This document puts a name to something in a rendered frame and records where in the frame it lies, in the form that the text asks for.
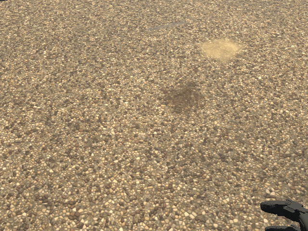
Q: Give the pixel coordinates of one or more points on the right robot hand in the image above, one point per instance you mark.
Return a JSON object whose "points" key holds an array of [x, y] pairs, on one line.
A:
{"points": [[288, 209]]}

